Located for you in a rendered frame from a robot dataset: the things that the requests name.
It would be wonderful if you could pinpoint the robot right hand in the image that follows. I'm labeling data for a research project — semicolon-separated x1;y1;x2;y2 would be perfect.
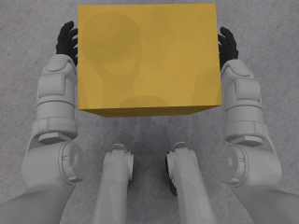
218;27;239;71

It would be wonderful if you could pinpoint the left robot shin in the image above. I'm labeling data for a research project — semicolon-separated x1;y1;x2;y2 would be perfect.
103;144;128;168

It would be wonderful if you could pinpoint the robot left hand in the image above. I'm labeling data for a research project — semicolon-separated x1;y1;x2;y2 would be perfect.
56;21;78;67

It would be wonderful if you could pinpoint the right robot upper arm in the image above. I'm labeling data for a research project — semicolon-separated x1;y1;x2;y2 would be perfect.
217;144;299;224

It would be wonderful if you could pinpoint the left robot upper arm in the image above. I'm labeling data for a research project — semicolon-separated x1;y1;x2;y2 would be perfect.
0;141;88;224

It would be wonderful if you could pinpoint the robot right forearm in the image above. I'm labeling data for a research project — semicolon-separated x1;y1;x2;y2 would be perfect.
221;59;282;176

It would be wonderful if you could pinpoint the right robot thigh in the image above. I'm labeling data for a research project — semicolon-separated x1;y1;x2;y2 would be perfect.
166;147;218;224

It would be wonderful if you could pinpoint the robot left forearm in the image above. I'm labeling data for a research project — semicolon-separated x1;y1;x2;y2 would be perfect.
21;54;78;183

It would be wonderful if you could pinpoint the carton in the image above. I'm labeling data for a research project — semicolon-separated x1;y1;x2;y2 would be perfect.
78;4;222;118

